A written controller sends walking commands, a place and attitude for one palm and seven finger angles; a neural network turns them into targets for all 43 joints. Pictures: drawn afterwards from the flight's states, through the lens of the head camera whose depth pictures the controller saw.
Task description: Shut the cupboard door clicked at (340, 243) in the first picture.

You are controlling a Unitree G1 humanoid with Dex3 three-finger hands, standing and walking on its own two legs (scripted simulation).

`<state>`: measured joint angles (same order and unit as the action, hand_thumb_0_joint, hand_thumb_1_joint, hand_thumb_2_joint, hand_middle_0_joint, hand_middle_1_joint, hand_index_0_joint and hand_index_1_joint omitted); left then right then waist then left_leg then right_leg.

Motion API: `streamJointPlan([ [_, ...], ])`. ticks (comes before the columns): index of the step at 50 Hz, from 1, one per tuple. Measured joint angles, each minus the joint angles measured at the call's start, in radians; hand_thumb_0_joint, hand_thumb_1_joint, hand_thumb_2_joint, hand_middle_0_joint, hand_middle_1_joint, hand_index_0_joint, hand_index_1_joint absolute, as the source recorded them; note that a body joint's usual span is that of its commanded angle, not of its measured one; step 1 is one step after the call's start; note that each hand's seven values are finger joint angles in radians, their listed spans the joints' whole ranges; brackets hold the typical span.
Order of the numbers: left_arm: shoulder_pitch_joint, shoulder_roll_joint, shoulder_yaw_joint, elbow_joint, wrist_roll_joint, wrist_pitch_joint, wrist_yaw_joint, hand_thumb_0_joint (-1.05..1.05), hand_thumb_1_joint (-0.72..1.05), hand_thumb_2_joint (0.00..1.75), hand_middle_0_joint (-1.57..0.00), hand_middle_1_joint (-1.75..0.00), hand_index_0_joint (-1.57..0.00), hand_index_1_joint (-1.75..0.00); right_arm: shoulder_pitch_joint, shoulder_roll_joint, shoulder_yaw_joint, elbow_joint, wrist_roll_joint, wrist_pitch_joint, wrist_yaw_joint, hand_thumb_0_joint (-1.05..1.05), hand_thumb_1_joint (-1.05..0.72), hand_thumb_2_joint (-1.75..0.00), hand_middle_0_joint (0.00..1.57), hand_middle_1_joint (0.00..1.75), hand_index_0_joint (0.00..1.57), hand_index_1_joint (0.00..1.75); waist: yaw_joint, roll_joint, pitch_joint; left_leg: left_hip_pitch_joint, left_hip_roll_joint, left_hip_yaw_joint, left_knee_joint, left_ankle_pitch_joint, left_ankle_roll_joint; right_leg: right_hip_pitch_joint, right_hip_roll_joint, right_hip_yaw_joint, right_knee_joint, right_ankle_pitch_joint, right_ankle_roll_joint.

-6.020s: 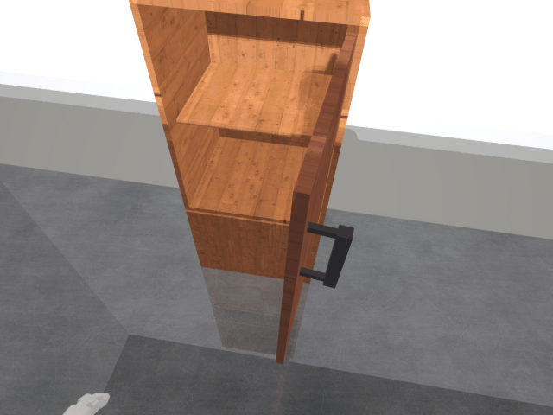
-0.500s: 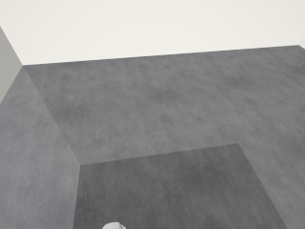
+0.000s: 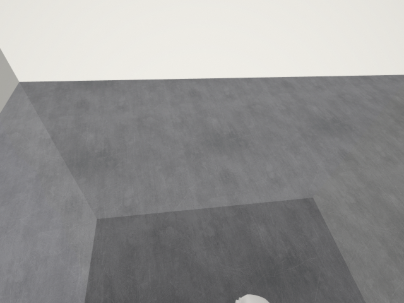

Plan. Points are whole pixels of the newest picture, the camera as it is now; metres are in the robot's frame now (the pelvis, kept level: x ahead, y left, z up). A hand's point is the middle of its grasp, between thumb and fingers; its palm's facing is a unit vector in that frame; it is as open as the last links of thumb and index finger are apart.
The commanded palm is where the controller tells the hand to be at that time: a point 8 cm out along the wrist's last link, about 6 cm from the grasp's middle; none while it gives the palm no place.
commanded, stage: walk around to get in front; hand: left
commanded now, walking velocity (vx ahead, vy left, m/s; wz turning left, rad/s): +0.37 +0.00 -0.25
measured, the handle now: out of the picture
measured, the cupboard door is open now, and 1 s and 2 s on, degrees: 83 83 83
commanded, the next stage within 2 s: walk to a spot facing it in 0.40 s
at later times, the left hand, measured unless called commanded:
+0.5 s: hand (177, 229) +0.33 +0.09 -0.16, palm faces -0.04 -0.98 -0.20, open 7.2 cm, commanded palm none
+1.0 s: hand (160, 234) +0.33 +0.13 -0.20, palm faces +0.20 -0.96 -0.18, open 7.4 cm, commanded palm none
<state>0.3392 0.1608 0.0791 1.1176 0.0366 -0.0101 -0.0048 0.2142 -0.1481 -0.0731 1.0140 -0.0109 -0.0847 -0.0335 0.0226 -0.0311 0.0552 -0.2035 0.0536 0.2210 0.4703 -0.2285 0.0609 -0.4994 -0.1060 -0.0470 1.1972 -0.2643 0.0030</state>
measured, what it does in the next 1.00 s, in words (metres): walks ahead: right foot, then left foot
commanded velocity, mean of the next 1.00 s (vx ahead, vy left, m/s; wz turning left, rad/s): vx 0.16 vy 0.00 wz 0.24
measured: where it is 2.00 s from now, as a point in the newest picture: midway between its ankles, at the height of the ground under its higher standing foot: (216, 279)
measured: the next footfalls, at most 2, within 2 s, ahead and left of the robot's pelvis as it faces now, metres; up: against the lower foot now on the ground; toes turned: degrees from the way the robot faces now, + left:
right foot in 0.36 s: +0.29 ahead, -0.16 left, +0.00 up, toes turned -15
left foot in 0.88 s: +0.44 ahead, +0.05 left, +0.00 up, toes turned +13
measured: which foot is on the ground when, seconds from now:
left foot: down 0.00-0.38, up 0.40-0.86, down 0.88-1.00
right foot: up 0.00-0.34, down 0.36-0.88, up 0.90-1.00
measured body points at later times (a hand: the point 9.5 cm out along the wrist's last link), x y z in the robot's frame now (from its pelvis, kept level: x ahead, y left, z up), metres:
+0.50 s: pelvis +0.21 -0.08 -0.01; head +0.23 -0.10 +0.44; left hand +0.33 +0.14 -0.15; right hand +0.11 -0.27 -0.17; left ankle +0.14 +0.07 -0.64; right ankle +0.25 -0.15 -0.74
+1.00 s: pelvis +0.33 -0.05 -0.02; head +0.37 -0.02 +0.43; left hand +0.32 +0.18 -0.19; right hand +0.46 -0.28 -0.15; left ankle +0.40 +0.04 -0.74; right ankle +0.29 -0.18 -0.67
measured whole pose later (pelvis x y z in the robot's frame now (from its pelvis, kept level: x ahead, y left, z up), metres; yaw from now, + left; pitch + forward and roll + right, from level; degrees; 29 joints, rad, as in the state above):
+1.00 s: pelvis +0.33 -0.05 -0.02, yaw +7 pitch -1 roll -1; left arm 0.25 0.17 0.08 1.02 0.02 0.04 0.02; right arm 0.14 -0.18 -0.06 0.95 -0.02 0.01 -0.01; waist 0.01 -0.03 0.11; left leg -0.41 0.02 0.11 0.64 -0.22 0.07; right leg -0.41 -0.09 -0.10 1.16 -0.52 0.06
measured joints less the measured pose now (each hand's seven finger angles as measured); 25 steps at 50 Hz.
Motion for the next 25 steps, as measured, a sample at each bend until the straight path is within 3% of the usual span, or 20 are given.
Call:
streamJointPlan([
  [4,-0.068,0.015,0.013,-0.056,0.002,0.011,-0.003,0.00,0.91,0.90,-0.20,-0.29,-0.19,-0.30,0.075,-0.006,0.007,0.046,-0.003,0.011,0.005,-0.02,-0.96,-0.89,0.20,0.30,0.20,0.30,-0.003,0.000,-0.029,0.083,-0.016,0.016,-0.092,0.000,-0.005,-0.088,-0.025,0.004,-0.088,0.100,0.019],
  [9,-0.137,0.017,0.013,-0.092,0.002,0.019,-0.012,0.00,0.91,0.90,-0.20,-0.29,-0.19,-0.30,0.154,0.012,0.015,0.087,-0.007,0.018,0.012,0.00,-0.93,-0.90,0.20,0.30,0.20,0.30,-0.027,0.008,-0.032,0.177,-0.018,0.041,-0.157,-0.029,-0.029,-0.090,-0.033,-0.019,-0.290,0.154,0.027],
  [16,-0.214,0.006,0.000,-0.112,0.000,0.009,-0.015,0.00,0.91,0.90,-0.20,-0.29,-0.19,-0.30,0.242,0.034,0.023,0.124,-0.018,0.026,0.017,0.01,-0.91,-0.90,0.20,0.30,0.20,0.30,-0.086,0.037,0.002,0.264,0.023,0.090,-0.110,-0.151,-0.099,0.019,0.022,-0.082,-0.557,0.085,-0.016],
  [18,-0.224,0.004,-0.005,-0.122,0.004,-0.018,-0.017,0.00,0.91,0.90,-0.20,-0.29,-0.19,-0.30,0.273,0.041,0.025,0.141,-0.014,0.033,0.020,0.01,-0.91,-0.90,0.20,0.30,0.20,0.30,-0.086,0.045,0.007,0.249,0.059,0.090,0.007,-0.223,-0.117,0.088,0.053,-0.103,-0.635,0.116,-0.052],
  [19,-0.230,0.001,-0.004,-0.124,0.005,-0.035,-0.014,0.00,0.91,0.90,-0.20,-0.29,-0.19,-0.30,0.275,0.044,0.026,0.151,-0.008,0.041,0.023,0.01,-0.91,-0.90,0.20,0.30,0.20,0.30,-0.079,0.052,0.014,0.202,0.088,0.072,0.141,-0.236,-0.107,0.085,0.064,-0.109,-0.606,0.129,-0.074],
  [20,-0.233,-0.003,-0.005,-0.125,0.001,-0.048,-0.011,0.00,0.91,0.90,-0.20,-0.29,-0.20,-0.30,0.268,0.046,0.028,0.157,-0.002,0.052,0.026,0.01,-0.91,-0.90,0.20,0.30,0.20,0.30,-0.076,0.056,0.023,0.133,0.099,0.016,0.313,-0.254,-0.096,0.085,0.071,-0.114,-0.568,0.096,-0.087],
  [22,-0.224,-0.014,-0.008,-0.119,-0.009,-0.057,-0.004,0.00,0.91,0.90,-0.20,-0.29,-0.20,-0.30,0.242,0.044,0.024,0.159,0.002,0.066,0.028,0.01,-0.90,-0.90,0.20,0.30,0.20,0.30,-0.071,0.058,0.030,-0.006,0.090,-0.084,0.602,-0.233,-0.078,0.126,0.081,-0.123,-0.563,0.035,-0.096],
  [25,-0.182,-0.024,0.006,-0.107,-0.026,-0.065,0.018,-0.01,0.93,0.90,-0.20,-0.30,-0.20,-0.30,0.187,0.033,0.013,0.134,-0.003,0.072,0.023,0.01,-0.90,-0.90,0.20,0.30,0.20,0.30,-0.056,0.054,0.012,-0.176,0.090,-0.141,0.753,-0.131,-0.072,0.206,0.097,-0.127,-0.648,0.035,-0.085],
])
